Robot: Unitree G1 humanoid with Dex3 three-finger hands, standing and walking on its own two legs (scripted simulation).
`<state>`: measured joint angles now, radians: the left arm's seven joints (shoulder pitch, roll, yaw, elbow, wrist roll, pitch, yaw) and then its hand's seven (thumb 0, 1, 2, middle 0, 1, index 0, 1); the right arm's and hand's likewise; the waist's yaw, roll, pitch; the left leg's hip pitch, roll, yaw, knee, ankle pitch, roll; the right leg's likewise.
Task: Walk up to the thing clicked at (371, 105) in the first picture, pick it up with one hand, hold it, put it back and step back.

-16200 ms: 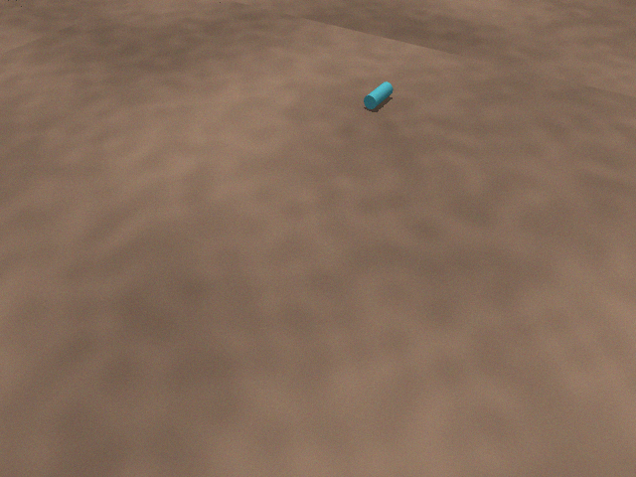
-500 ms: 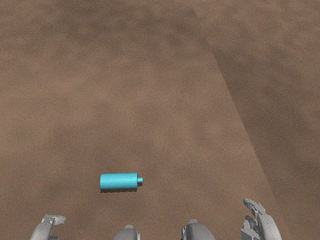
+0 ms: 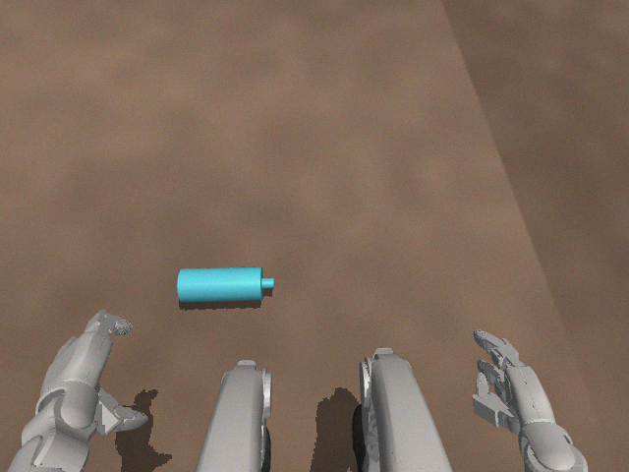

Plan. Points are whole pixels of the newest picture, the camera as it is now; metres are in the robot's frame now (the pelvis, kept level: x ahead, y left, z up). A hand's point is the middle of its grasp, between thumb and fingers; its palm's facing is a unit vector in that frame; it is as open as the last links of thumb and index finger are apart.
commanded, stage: rise first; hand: left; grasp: from above
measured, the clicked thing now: (228, 284) +0.48 +0.19 -0.53
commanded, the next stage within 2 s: none
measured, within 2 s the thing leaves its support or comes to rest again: neither
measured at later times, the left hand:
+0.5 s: hand (158, 323) +0.34 +0.28 -0.30, palm faces -0.49 -0.18 -0.85, open 13.9 cm
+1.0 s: hand (172, 303) +0.40 +0.27 -0.36, palm faces -0.47 -0.01 -0.88, open 14.0 cm
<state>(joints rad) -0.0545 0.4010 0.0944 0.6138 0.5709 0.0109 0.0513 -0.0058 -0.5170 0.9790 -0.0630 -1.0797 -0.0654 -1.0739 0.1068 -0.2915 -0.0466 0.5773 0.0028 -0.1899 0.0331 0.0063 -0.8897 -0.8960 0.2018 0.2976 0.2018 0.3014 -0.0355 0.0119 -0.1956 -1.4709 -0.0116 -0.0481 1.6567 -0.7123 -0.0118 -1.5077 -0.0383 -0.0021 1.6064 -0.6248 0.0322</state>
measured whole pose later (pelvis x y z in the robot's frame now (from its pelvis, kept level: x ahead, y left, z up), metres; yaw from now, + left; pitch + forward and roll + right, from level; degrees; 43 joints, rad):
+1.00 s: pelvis -0.05 +0.02 -0.20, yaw -3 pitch +36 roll -8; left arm -0.88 0.67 0.07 1.37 1.30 -0.28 0.38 0.00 -0.49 1.00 -0.06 -1.02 -0.08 -1.00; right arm 0.16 -0.27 -0.01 0.74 -0.11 -0.04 0.14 0.00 -0.91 -0.90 0.20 0.30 0.20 0.30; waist -0.20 0.02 -0.11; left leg -2.21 -0.06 -0.09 2.31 -0.72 0.01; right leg -2.19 -0.05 -0.01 2.18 -0.61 0.06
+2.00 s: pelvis -0.05 +0.01 -0.23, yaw -4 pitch +36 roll -8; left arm -0.99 0.73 0.08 1.51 1.33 -0.26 0.45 0.00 -0.53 1.03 -0.08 -1.03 -0.08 -1.03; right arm 0.17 -0.29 0.05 0.74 -0.15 -0.06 0.15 0.00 -0.91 -0.90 0.20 0.30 0.20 0.30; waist -0.26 0.01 -0.07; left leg -2.29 -0.06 -0.11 2.40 -0.74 0.00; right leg -2.28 -0.04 -0.02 2.26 -0.61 0.06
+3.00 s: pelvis -0.05 +0.01 -0.23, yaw -5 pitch +36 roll -9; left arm -0.99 0.72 0.07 1.53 1.32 -0.25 0.44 0.00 -0.52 1.03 -0.09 -1.04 -0.09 -1.04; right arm 0.19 -0.30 0.06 0.72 -0.15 -0.08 0.16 0.00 -0.91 -0.90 0.20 0.30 0.20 0.30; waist -0.27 0.01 -0.07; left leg -2.30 -0.06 -0.12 2.40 -0.73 0.00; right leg -2.28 -0.03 -0.03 2.26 -0.60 0.06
